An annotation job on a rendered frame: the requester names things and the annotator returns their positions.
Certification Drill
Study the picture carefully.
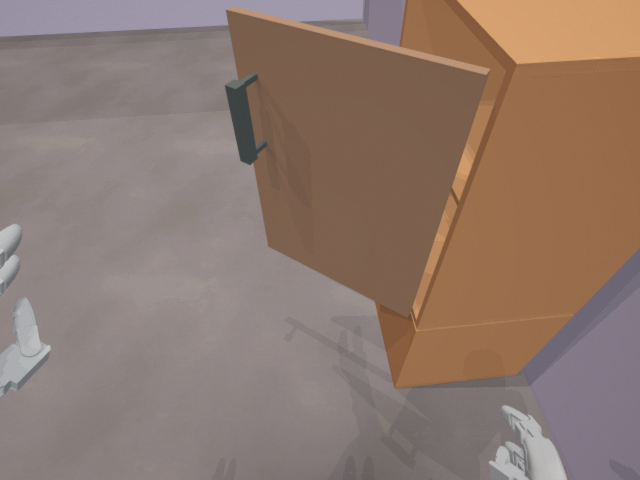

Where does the handle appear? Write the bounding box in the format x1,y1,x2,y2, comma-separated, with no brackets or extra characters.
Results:
225,73,267,165

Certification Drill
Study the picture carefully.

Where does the left robot hand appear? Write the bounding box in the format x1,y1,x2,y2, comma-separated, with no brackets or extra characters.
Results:
0,224,51,399

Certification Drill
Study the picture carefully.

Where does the cupboard door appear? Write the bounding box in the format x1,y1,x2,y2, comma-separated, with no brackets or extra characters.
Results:
226,6,490,318

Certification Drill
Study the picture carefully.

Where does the right robot hand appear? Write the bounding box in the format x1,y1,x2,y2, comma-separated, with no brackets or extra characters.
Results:
489,405,567,480

